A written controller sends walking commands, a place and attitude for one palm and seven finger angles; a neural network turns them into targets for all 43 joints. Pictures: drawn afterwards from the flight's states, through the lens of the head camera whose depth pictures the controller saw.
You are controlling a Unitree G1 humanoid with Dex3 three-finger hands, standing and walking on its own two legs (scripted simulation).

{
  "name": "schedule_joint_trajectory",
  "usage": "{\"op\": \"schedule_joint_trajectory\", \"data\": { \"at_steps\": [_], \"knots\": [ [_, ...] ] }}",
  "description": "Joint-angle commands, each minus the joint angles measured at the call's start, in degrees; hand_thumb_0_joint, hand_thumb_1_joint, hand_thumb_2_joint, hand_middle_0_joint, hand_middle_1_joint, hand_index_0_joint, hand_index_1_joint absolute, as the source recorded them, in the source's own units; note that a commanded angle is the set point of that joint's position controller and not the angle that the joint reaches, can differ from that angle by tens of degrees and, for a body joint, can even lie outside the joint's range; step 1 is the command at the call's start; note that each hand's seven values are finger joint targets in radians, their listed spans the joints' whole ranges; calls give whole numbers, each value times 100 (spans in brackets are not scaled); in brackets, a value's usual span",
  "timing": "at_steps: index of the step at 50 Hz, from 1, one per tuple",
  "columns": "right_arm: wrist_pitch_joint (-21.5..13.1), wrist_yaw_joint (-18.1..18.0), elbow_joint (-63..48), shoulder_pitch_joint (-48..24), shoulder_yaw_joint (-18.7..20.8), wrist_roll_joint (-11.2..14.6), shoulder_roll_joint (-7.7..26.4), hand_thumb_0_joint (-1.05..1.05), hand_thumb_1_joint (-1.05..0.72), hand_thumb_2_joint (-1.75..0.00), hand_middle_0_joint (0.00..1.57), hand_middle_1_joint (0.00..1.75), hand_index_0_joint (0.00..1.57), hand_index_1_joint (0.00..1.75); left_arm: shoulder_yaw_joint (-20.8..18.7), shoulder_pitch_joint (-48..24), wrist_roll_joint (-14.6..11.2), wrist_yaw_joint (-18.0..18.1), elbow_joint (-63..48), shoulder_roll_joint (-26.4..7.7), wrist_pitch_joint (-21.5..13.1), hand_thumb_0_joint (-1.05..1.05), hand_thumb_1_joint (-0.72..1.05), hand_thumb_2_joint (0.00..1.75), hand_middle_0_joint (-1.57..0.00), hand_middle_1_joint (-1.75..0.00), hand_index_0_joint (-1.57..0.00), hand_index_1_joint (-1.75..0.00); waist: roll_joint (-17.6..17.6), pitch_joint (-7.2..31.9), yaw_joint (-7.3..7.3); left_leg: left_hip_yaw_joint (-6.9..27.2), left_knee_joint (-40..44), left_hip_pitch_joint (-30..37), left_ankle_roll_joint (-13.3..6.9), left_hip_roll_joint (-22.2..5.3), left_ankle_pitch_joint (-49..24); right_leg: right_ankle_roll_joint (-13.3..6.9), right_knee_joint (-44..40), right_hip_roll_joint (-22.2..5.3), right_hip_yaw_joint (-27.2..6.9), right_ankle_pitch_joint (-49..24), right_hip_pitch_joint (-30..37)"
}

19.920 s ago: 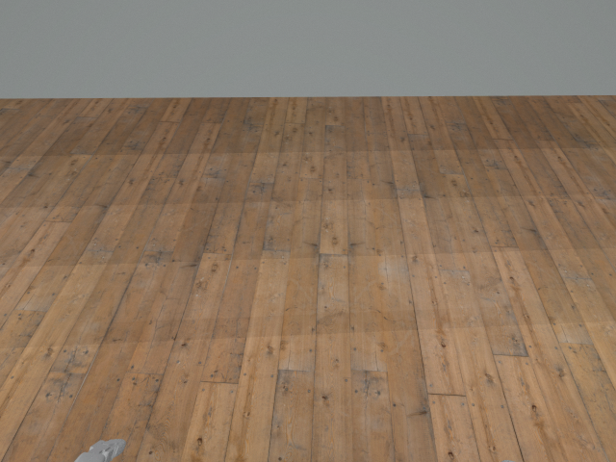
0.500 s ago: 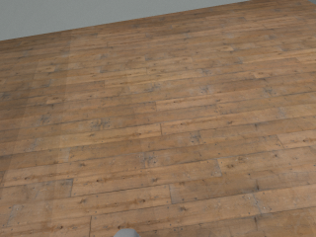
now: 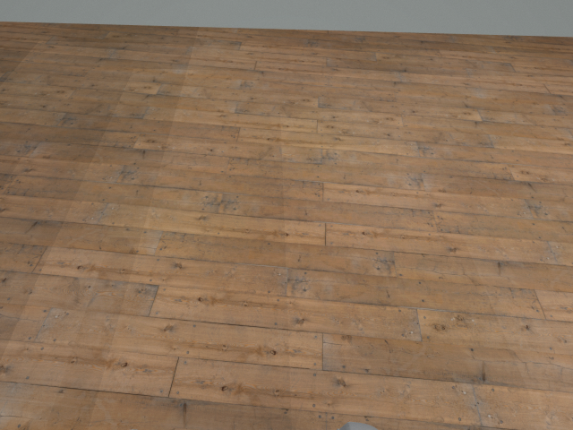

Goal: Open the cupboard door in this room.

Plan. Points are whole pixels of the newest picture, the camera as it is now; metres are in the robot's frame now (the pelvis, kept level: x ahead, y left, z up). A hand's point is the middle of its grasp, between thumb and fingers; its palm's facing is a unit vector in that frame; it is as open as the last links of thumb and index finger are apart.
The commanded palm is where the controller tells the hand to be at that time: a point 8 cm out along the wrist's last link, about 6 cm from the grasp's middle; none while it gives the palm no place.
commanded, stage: turn or walk to find it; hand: left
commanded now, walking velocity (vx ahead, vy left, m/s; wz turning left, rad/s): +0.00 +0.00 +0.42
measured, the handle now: out of the picture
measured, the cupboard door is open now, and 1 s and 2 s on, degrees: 0 0 0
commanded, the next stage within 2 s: none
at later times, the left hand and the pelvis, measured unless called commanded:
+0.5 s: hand out of the picture -0.02 +0.15 -0.16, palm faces +0.27 -0.92 -0.27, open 7.3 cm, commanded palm none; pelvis -0.02 -0.05 +0.00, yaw +14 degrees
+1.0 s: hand out of the picture -0.06 +0.20 -0.16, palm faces +0.45 -0.85 -0.26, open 7.3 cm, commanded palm none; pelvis -0.04 -0.03 +0.00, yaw +26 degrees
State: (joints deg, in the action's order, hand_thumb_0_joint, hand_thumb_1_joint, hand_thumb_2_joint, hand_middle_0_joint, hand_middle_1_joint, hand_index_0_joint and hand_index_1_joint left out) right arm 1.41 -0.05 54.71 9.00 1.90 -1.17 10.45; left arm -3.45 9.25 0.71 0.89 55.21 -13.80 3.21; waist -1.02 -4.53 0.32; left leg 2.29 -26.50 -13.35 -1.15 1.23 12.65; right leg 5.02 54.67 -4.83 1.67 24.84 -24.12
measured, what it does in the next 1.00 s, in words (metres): steps on the spot, turning left: right foot, then left foot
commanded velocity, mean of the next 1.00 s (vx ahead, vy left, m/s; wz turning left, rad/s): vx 0.00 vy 0.00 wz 0.42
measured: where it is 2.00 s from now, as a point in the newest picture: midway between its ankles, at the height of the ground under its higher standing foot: outside the picture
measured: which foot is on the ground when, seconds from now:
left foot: down 0.00-0.14, up 0.16-0.62, down 0.64-1.00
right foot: up 0.00-0.10, down 0.12-0.64, up 0.66-1.00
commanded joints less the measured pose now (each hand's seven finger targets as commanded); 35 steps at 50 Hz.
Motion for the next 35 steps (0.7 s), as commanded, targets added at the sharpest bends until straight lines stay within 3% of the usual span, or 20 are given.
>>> {"op": "schedule_joint_trajectory", "data": {
  "at_steps": [1, 3, 4, 5, 6, 7, 8, 9, 11, 13, 15, 19, 26, 29, 30, 31, 32, 33, 34, 35],
  "knots": [
    [-38, -87, -293, 228, 391, -45, 1256, 0, -90, -90, 20, 30, 20, 30, -46, -49, -26, 4, -489, -301, -164, 0, 90, 90, -20, -30, -20, -30, 1176, 568, -167, 1555, 574, 330, -869, -1360, -2067, -69, -1012, 181, 75, 123, 222],
    [-23, -77, -321, 135, 413, -38, 1258, 0, -90, -90, 20, 30, 20, 30, -60, 261, -47, 12, -430, -305, -212, 0, 90, 90, -20, -30, -20, -30, 1129, 712, -11, 1610, 317, 82, -773, -1231, -2073, -108, -1860, 300, 145, -334, 816],
    [-16, -67, -333, 104, 421, -15, 1222, 0, -90, -90, 20, 30, 20, 30, -73, 449, -43, 13, -362, -363, -246, 0, 90, 90, -20, -30, -20, -30, 980, 767, 85, 1557, 130, -172, -632, -1074, -1858, -120, -2457, 326, 202, -855, 1283],
    [-20, -56, -356, 86, 416, 22, 1100, 0, -90, -90, 20, 30, 20, 30, -106, 699, -31, 31, -313, -475, -297, 0, 90, 90, -20, -30, -20, -30, 653, 889, 211, 1393, -193, -607, -398, -836, -1228, -147, -3193, 128, 92, -1390, 1944],
    [-26, -22, -410, 213, 376, 74, 760, 0, -90, -90, 20, 30, 20, 30, -182, 853, 52, 70, -308, -877, -365, 0, 90, 90, -20, -30, -20, -30, -506, 1044, 261, 813, -1049, -1462, -22, -266, 120, -431, -3725, -926, -882, -1383, 2689],
    [-21, -28, -571, 82, 339, 53, 574, 0, -90, -90, 20, 30, 20, 30, -261, 828, 94, 88, -362, -1282, -376, 0, 90, 90, -20, -30, -20, -30, -1638, 789, 329, 123, -2354, -2144, 270, 341, 2065, -1099, -3863, -2173, -2156, -2116, 2497],
    [45, -26, -554, -1, 414, 17, 854, 0, -90, -90, 20, 30, 20, 30, -214, 717, 46, 101, -437, -1206, -342, 0, 90, 90, -20, -30, -20, -30, -1049, 650, 303, 375, -3294, -1909, 227, 89, 2092, -1424, -3883, -2312, -1890, -2115, 1703],
    [132, -25, -407, 214, 444, -20, 871, 0, -90, -90, 20, 30, 20, 30, -247, 329, 29, 145, -503, -940, -373, 0, 90, 90, -20, -30, -20, -30, -1278, 527, 91, 547, -3821, -1918, 230, -45, 1774, -1359, -4030, -2055, -1634, -1593, 1375],
    [193, 46, -150, 410, 457, -32, 810, 0, -90, -90, 20, 30, 20, 30, -128, -142, 16, 101, -648, -697, -357, 0, 90, 90, -20, -30, -20, -30, -658, 154, -153, 336, -4435, -1883, 309, -147, 1110, -1105, -3924, -1471, -861, -1355, 1075],
    [194, 73, -47, 584, 415, -32, 714, 0, -90, -90, 20, 30, 20, 30, -93, -83, 18, 87, -628, -544, -406, 0, 90, 90, -20, -30, -20, -30, -746, 193, -166, 182, -4485, -1903, 404, -174, 749, -994, -3819, -1230, -358, -1855, 1257],
    [199, 83, -10, 574, 403, -22, 676, 0, -90, -90, 20, 30, 20, 30, -99, 107, 25, 98, -567, -545, -424, 0, 90, 90, -20, -30, -20, -30, -831, 237, -110, 104, -4358, -1897, 483, -229, 639, -985, -3786, -1216, -153, -2105, 1455],
    [201, 72, -67, 245, 363, -8, 679, 0, -90, -90, 20, 30, 20, 30, -134, 490, 55, 115, -401, -642, -414, 0, 90, 90, -20, -30, -20, -30, -818, 216, 76, -29, -3749, -1831, 553, -350, 911, -1155, -3756, -1470, -152, -2294, 1710],
    [64, 44, -206, -176, 199, 66, 530, 0, -90, -90, 20, 30, 20, 30, -242, 864, 110, 85, -189, -967, -356, 0, 90, 90, -20, -30, -20, -30, -1046, 617, 335, -601, -1742, -1084, 451, -290, 1461, -1344, -3116, -1667, 139, -3827, 2243],
    [9, 32, -138, 191, 210, 72, 580, 0, -90, -90, 20, 30, 20, 30, -253, 604, 80, 74, -144, -980, -319, 0, 90, 90, -20, -30, -20, -30, -929, 724, 48, -735, -578, -213, 363, -274, 632, -1053, -2690, -1618, 415, -3335, 1801],
    [-29, 43, -83, 358, 230, 61, 696, 0, -90, -90, 20, 30, 20, 30, -237, 567, 35, 60, -164, -923, -284, 0, 90, 90, -20, -30, -20, -30, -591, 797, -79, -686, 109, 434, 294, -297, -110, -783, -2300, -1457, 633, -2896, 1352],
    [-93, 39, -72, 564, 313, 34, 1091, 0, -90, -90, 20, 30, 20, 30, -206, 609, -8, 50, -240, -697, -238, 0, 90, 90, -20, -30, -20, -30, 438, 980, -205, 280, 588, 1168, 26, -1007, -951, -454, -1397, -1009, 915, -1794, 555],
    [-98, 1, -79, 761, 437, 4, 1618, 0, -90, -90, 20, 30, 20, 30, -75, 455, -29, 25, -439, -320, -204, 0, 90, 90, -20, -30, -20, -30, 1888, 806, -337, 1911, 808, 1467, -631, -2276, -2790, -73, -313, -278, 948, 1015, -730],
    [-39, -32, 7, 928, 450, 2, 1733, 0, -90, -90, 20, 30, 20, 30, -47, 138, 17, 56, -518, -391, -140, 0, 90, 90, -20, -30, -20, -30, 1481, 768, -439, 1778, 757, 1089, -1004, -2552, -3036, -158, 309, -260, 404, 1303, -606],
    [-52, -70, 0, 732, 389, -10, 1535, 0, -90, -90, 20, 30, 20, 30, -70, 52, 31, 51, -476, -398, -106, 0, 90, 90, -20, -30, -20, -30, 1311, 641, -347, 1504, 836, 770, -990, -2290, -2488, -192, 531, -316, 174, 1009, -563],
    [-65, -124, -61, 446, 371, -27, 1428, 0, -90, -90, 20, 30, 20, 30, -102, 9, 31, 35, -392, -382, -95, 0, 90, 90, -20, -30, -20, -30, 1520, 465, -280, 1456, 843, 654, -938, -2037, -2235, -149, 724, -296, 98, 714, -728]
  ]
}}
